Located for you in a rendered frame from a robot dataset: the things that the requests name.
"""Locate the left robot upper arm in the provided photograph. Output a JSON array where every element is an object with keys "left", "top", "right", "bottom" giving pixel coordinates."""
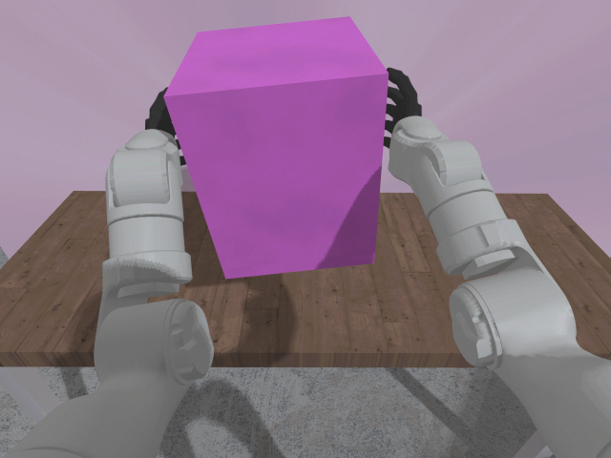
[{"left": 2, "top": 299, "right": 214, "bottom": 458}]

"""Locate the right robot forearm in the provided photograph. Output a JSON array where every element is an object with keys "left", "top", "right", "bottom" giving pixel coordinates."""
[{"left": 388, "top": 115, "right": 577, "bottom": 336}]

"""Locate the right robot hand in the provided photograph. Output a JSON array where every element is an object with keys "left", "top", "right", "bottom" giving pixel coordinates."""
[{"left": 384, "top": 68, "right": 422, "bottom": 148}]

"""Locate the left robot forearm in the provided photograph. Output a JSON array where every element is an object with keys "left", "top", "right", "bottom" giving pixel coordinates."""
[{"left": 94, "top": 129, "right": 193, "bottom": 379}]

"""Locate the table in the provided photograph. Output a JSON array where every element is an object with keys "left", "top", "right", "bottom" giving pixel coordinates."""
[{"left": 0, "top": 191, "right": 611, "bottom": 458}]

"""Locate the carton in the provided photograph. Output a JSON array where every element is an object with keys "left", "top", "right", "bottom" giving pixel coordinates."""
[{"left": 163, "top": 16, "right": 389, "bottom": 279}]

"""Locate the left robot hand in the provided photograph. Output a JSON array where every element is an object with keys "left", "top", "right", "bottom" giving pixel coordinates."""
[{"left": 145, "top": 87, "right": 186, "bottom": 166}]

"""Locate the right robot upper arm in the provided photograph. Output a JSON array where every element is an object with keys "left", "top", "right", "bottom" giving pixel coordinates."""
[{"left": 449, "top": 266, "right": 611, "bottom": 458}]

